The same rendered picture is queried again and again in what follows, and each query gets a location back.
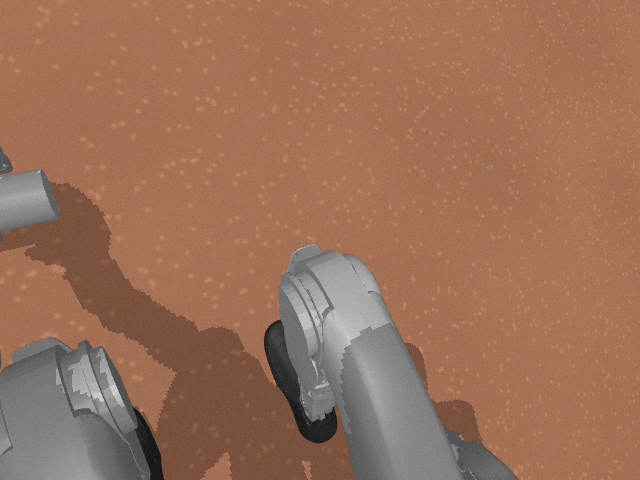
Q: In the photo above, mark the right robot hand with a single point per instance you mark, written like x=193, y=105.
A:
x=476, y=461

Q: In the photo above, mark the can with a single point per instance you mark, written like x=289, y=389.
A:
x=26, y=199

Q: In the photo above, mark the right robot foot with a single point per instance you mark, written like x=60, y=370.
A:
x=286, y=379

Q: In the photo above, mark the left robot foot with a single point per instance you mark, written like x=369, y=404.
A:
x=149, y=447

